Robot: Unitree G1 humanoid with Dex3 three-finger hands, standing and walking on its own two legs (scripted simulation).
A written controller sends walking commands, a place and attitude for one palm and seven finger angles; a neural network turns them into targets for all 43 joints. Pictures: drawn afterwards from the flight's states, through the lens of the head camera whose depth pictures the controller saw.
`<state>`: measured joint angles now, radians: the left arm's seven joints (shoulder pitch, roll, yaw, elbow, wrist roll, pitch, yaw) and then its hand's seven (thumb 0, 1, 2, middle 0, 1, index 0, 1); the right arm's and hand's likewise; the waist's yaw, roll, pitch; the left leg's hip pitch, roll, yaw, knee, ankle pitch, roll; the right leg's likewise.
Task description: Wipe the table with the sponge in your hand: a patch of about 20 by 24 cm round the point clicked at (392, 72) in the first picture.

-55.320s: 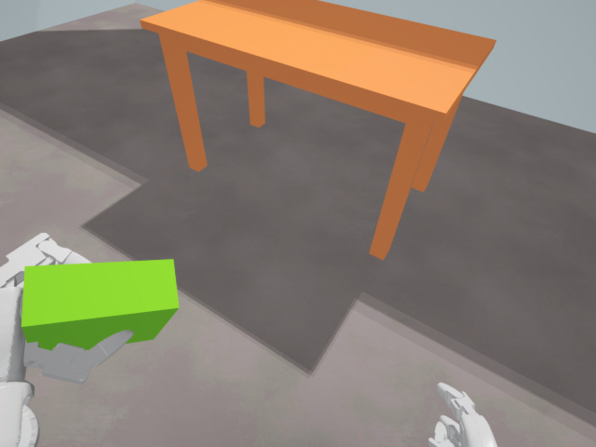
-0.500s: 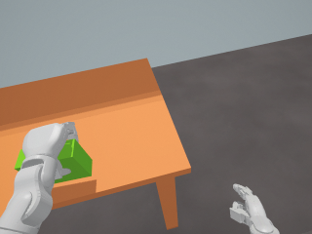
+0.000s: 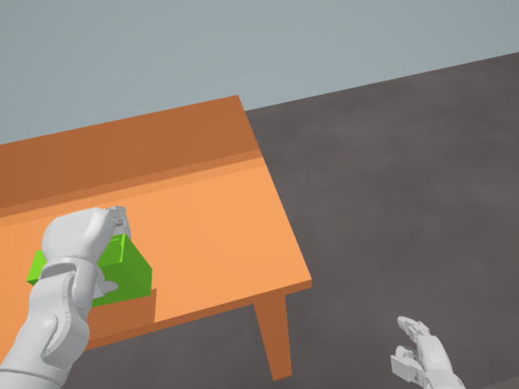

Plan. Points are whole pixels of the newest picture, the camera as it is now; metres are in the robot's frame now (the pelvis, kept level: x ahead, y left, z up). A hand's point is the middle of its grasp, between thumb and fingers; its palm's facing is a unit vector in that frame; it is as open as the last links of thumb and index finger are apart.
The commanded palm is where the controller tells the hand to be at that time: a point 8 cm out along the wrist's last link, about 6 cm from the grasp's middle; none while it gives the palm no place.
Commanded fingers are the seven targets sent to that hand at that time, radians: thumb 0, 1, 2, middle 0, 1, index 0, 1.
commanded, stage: move the sponge above the wiping area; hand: left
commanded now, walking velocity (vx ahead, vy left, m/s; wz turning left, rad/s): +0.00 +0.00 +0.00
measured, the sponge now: (103, 279) +0.25 +0.31 +0.04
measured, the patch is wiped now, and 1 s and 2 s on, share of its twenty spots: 0.95 0.95 0.95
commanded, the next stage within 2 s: lower the sponge onto the table in 0.58 s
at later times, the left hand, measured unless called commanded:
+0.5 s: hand (106, 253) +0.27 +0.28 +0.10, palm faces -0.01 -0.07 -1.00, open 9.2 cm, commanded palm +0.24 +0.28 +0.16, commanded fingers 0.00 0.10 1.30 -1.20 -1.60 -1.20 -1.60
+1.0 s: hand (104, 250) +0.27 +0.28 +0.10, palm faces -0.01 -0.07 -1.00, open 9.2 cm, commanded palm +0.25 +0.29 +0.16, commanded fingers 0.00 0.10 1.30 -1.20 -1.60 -1.20 -1.60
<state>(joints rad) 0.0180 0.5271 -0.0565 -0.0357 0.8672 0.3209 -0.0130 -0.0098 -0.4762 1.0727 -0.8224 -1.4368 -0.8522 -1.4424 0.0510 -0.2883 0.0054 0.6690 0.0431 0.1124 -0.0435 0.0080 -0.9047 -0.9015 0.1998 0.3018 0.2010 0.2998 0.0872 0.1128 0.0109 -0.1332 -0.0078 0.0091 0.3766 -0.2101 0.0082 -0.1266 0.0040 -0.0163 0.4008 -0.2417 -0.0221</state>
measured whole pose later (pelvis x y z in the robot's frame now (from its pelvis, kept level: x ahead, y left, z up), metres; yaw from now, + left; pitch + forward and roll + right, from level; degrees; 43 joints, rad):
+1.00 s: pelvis +0.00 +0.00 +0.00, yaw +0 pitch -2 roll +0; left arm -0.03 0.52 -0.08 -0.01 0.87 0.32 -0.02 -0.01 -0.48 1.07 -0.82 -1.44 -0.85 -1.44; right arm 0.04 -0.28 0.01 0.67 0.05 0.12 -0.05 0.01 -0.90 -0.90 0.20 0.30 0.20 0.30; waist 0.09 0.11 0.02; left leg -0.12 -0.01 0.00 0.37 -0.21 0.01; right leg -0.11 0.00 -0.02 0.39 -0.24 -0.02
